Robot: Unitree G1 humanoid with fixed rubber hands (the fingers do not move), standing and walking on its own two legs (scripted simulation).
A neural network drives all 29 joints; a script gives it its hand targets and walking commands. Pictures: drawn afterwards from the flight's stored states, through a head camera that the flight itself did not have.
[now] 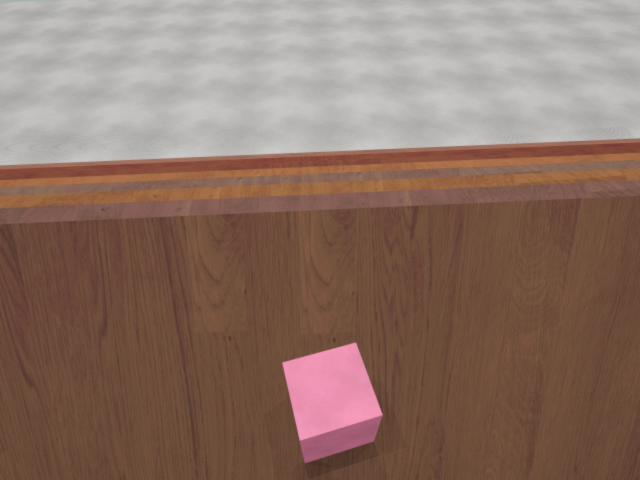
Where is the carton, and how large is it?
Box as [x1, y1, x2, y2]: [282, 343, 382, 462]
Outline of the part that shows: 355,343 282,362 305,462 373,441 382,414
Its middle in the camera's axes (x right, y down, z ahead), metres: +0.03 +0.46 +1.09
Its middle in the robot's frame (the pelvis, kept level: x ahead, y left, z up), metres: +0.42 +0.00 -0.65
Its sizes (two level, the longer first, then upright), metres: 0.210 0.200 0.250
